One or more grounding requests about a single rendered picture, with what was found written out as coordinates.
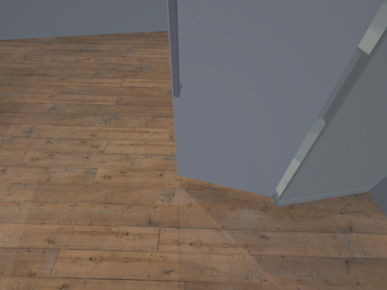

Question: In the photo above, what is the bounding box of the fridge door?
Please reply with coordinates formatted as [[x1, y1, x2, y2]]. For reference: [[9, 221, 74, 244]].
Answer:
[[166, 0, 384, 197]]

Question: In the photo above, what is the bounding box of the handle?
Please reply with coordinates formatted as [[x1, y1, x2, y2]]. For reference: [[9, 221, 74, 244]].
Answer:
[[168, 0, 183, 97]]

